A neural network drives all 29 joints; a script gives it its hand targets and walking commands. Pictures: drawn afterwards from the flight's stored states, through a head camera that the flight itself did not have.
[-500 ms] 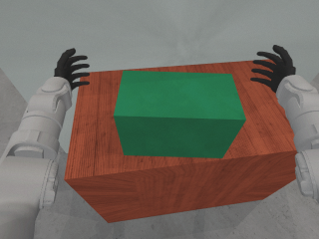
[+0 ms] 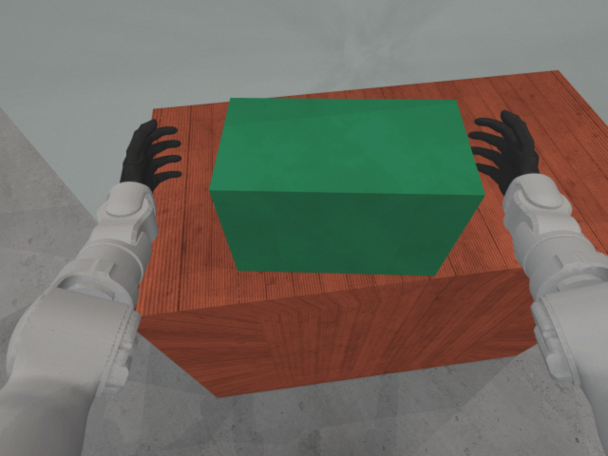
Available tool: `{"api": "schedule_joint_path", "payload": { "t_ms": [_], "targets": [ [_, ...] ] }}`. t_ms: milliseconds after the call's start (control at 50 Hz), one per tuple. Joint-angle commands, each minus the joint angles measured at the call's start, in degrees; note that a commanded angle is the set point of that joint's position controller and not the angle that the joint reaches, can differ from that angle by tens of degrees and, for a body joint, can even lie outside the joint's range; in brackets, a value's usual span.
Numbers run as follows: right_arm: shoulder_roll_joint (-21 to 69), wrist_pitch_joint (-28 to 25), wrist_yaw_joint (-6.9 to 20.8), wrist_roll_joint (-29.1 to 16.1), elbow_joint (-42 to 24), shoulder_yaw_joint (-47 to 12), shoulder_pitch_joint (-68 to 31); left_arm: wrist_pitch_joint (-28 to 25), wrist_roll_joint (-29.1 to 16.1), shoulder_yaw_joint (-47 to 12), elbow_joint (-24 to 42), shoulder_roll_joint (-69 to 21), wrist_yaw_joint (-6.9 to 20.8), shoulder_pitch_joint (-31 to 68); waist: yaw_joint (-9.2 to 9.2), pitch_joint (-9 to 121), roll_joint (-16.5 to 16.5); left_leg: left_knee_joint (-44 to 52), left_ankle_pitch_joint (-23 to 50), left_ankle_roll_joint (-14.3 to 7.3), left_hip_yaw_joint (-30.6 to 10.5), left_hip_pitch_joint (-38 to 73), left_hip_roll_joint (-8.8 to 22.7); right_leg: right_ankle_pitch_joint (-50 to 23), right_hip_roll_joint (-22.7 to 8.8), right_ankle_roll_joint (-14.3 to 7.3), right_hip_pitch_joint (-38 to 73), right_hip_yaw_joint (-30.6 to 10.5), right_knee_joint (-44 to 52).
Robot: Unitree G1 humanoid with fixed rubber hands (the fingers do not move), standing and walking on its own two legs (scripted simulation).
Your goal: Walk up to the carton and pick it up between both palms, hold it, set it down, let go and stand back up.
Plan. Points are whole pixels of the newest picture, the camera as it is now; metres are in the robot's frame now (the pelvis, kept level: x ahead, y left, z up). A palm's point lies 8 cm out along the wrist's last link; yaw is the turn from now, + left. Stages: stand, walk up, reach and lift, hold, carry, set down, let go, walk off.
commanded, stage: reach and lift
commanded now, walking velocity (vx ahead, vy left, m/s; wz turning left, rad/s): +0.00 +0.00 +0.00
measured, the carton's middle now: (338, 191) +0.50 -0.04 +0.03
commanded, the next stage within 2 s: none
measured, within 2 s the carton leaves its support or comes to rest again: neither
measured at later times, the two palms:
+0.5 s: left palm (151, 181) +0.47 +0.21 +0.09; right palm (499, 164) +0.47 -0.24 +0.10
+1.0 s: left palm (184, 183) +0.47 +0.16 +0.08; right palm (493, 176) +0.46 -0.24 +0.09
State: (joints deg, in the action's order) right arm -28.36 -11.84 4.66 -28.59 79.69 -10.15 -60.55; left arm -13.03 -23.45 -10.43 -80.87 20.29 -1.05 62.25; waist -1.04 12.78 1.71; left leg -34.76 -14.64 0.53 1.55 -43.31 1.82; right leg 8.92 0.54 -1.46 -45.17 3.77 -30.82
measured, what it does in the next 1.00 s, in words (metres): stands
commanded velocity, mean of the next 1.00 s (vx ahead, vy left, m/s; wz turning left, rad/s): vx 0.00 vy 0.00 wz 0.00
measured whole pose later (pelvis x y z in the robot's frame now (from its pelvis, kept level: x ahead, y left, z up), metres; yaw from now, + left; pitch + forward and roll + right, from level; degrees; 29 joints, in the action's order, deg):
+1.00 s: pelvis +0.00 -0.01 +0.00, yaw +0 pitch +25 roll +0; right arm -20.5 -13.3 0.0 -24.0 81.9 -7.0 -62.1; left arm -17.2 -17.8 -6.7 -85.8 14.4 -4.0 64.0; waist 1.2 15.4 0.4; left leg -35.3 -14.9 1.2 1.6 -45.4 2.0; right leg 9.8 0.7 -2.2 -47.9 3.6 -32.7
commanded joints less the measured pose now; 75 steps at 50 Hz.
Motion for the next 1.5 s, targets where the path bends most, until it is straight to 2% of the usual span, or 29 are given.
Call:
{"api": "schedule_joint_path", "payload": {
  "t_ms": [0,20,120,160,200,240,320,440,460,480,500,520,560,640,660,700,760,820,860,920,1000,1200,1380,1480],
  "targets": [
    [-9.42,-3.09,-0.91,-1.90,-4.88,-1.42,-22.25,-3.43,0.18,1.05,1.92,9.65,0.53,23.19,0.86,38.85,-6.93,-0.35,14.91,0.89,0.72,4.65,-1.70,-19.95,0.60,4.46,28.27,-1.78,-4.82],
    [-8.93,-3.11,-0.96,-2.33,-4.84,-1.91,-22.56,-3.67,0.13,1.06,1.66,9.59,0.62,23.69,0.33,39.00,-6.46,-0.17,13.97,0.80,0.89,3.31,-1.90,-19.56,0.36,4.53,28.97,-2.09,-5.06],
    [-7.15,-2.43,-1.15,-3.15,-5.71,-2.34,-24.21,-4.36,-0.39,0.09,0.62,9.53,0.48,26.54,0.19,37.36,-5.40,-0.14,8.72,0.29,1.46,-1.16,-2.41,-13.45,-0.54,4.36,27.56,-3.09,-5.39],
    [-6.19,-2.12,-1.31,-2.96,-6.13,-2.10,-24.83,-4.87,-1.13,-0.14,0.44,9.70,0.40,28.01,0.49,37.67,-5.58,-0.49,7.26,0.06,1.48,-3.07,-2.57,-12.48,-0.86,4.33,27.84,-3.46,-5.87],
    [-5.47,-1.80,-1.43,-2.52,-5.49,-1.49,-25.34,-5.37,-1.37,-0.63,0.87,9.27,0.22,29.68,0.97,38.51,-4.42,-0.99,6.55,0.34,1.42,-3.21,-2.62,-11.11,-1.08,4.04,26.60,-3.69,-6.29],
    [-5.35,-1.43,-1.57,-2.10,-4.08,-0.74,-25.23,-5.35,-0.75,-0.60,0.96,9.12,-0.05,30.42,1.43,38.95,-2.98,-1.05,6.93,0.76,1.42,-2.41,-2.48,-10.73,-1.07,3.66,25.37,-3.48,-6.17],
    [-4.71,-1.29,-1.90,-1.37,-2.14,-0.41,-24.91,-5.00,-0.76,-0.95,0.37,7.39,0.15,29.77,1.99,38.92,-2.24,-1.93,8.85,1.46,1.16,0.04,-2.33,-12.01,-0.82,3.36,22.89,-2.52,-6.31],
    [-3.24,-2.47,-2.71,0.48,-3.37,1.25,-25.39,-5.28,1.54,0.05,-0.15,4.81,0.31,28.30,2.14,40.08,-1.73,-2.28,13.44,2.13,0.81,3.08,-2.10,-15.94,-0.31,3.45,23.07,-1.67,-5.89],
    [-1.40,-2.95,-2.80,2.59,3.34,4.51,-21.02,-5.13,1.82,-4.51,2.24,-2.07,0.02,25.59,7.00,36.95,1.47,-2.42,17.59,3.52,-1.94,10.25,-0.91,-16.05,0.43,2.24,14.26,-0.20,-4.41],
    [-1.74,-3.70,-2.34,3.27,1.92,4.19,-20.60,-5.10,2.49,-3.31,3.32,-2.30,0.11,25.26,4.48,37.95,3.11,-3.27,20.25,4.27,-1.48,15.06,-0.94,-14.08,0.83,1.25,10.37,0.24,-2.79],
    [-2.30,-3.92,-2.22,3.49,2.35,4.65,-20.50,-4.99,3.16,-2.59,3.35,-2.05,0.03,25.22,4.95,38.23,2.66,-3.72,22.33,4.44,-1.73,17.82,-0.63,-14.16,1.28,1.01,9.26,0.61,-2.13],
    [-2.95,-4.20,-2.06,3.15,1.26,4.11,-20.36,-5.02,3.75,-1.73,3.52,-1.81,-0.11,24.53,4.59,37.63,3.20,-4.10,24.68,4.88,-1.96,20.60,-0.29,-15.22,1.52,0.79,7.90,0.86,-2.02],
    [-3.65,-5.05,-2.28,2.82,-1.59,4.15,-21.07,-5.07,5.05,1.30,3.83,0.28,-0.46,23.45,3.31,38.60,1.18,-4.31,26.81,4.70,-1.43,20.33,-0.68,-17.24,1.85,1.56,10.74,0.63,-1.45],
    [-2.65,-5.45,-3.64,3.95,-11.11,4.70,-23.38,-5.55,7.07,7.27,6.02,4.76,-2.07,23.76,1.06,42.99,-5.90,-0.48,17.94,1.87,0.56,6.84,-2.34,-21.24,0.77,4.61,27.67,-1.81,-4.05],
    [-0.91,-5.01,-3.86,4.49,-12.11,4.49,-23.54,-5.64,7.18,7.18,5.42,4.07,-2.27,23.77,0.95,43.11,-6.97,0.83,15.42,0.99,0.68,3.98,-2.45,-22.00,0.28,4.97,31.40,-2.57,-4.75],
    [0.12,-4.06,-3.95,4.37,-11.96,3.86,-23.83,-5.50,6.32,5.94,4.41,2.96,-2.18,24.18,0.98,41.83,-7.41,2.28,12.37,0.22,0.78,1.46,-2.49,-20.79,-0.12,4.61,33.11,-3.59,-4.75],
    [0.52,-3.06,-3.85,4.76,-9.55,3.72,-22.98,-5.45,5.34,4.70,4.34,1.74,-2.54,25.50,1.70,39.88,-5.22,2.43,10.83,0.71,0.69,3.79,-2.08,-16.80,-0.13,3.52,28.23,-3.12,-3.71],
    [0.86,-2.99,-3.75,5.03,-6.93,3.83,-22.15,-5.85,4.82,3.45,3.71,-0.02,-2.93,26.14,2.54,39.51,-2.24,0.65,14.07,2.15,0.33,10.18,-1.41,-15.20,0.36,2.38,20.90,-1.85,-2.57],
    [0.87,-3.21,-3.84,5.03,-5.05,3.83,-21.73,-6.04,5.14,3.31,2.73,-0.56,-2.82,25.76,2.94,39.03,-1.39,-0.38,16.49,2.68,0.07,12.39,-1.28,-15.96,0.47,2.02,19.04,-1.63,-2.11],
    [0.99,-3.81,-4.29,4.56,-3.13,3.48,-21.38,-6.38,6.30,4.02,0.69,-0.34,-2.30,24.22,3.10,37.43,-2.04,-0.71,18.00,2.56,-0.04,10.79,-1.64,-18.67,0.24,2.33,20.82,-2.23,-2.11],
    [1.90,-4.59,-4.84,4.04,-4.07,2.94,-21.62,-7.32,6.82,4.40,-0.34,-0.11,-1.75,23.28,2.93,36.61,-3.69,0.68,16.67,1.74,0.14,5.45,-2.22,-21.62,-0.43,3.26,26.37,-3.26,-2.84],
    [3.25,-3.87,-4.14,5.81,-4.77,4.37,-21.92,-7.73,5.87,3.43,2.49,-2.15,-3.02,26.24,3.21,39.38,-0.17,0.39,16.29,2.81,-0.05,12.15,-1.35,-14.09,0.00,1.51,17.95,-1.44,-1.42],
    [5.80,-3.58,-4.60,7.00,-5.35,4.61,-22.28,-8.51,6.29,4.21,1.38,-2.86,-2.18,25.39,3.46,38.04,-3.18,1.21,14.72,1.44,0.03,5.82,-2.07,-18.10,-1.00,2.43,24.51,-2.91,-2.46],
    [7.26,-3.55,-4.60,7.64,-5.98,4.92,-22.17,-9.11,6.61,4.31,1.71,-3.79,-2.05,25.76,3.51,38.55,-2.47,1.57,14.89,1.54,-0.05,6.45,-2.06,-17.90,-1.15,2.24,24.29,-2.65,-2.37]
  ]
}}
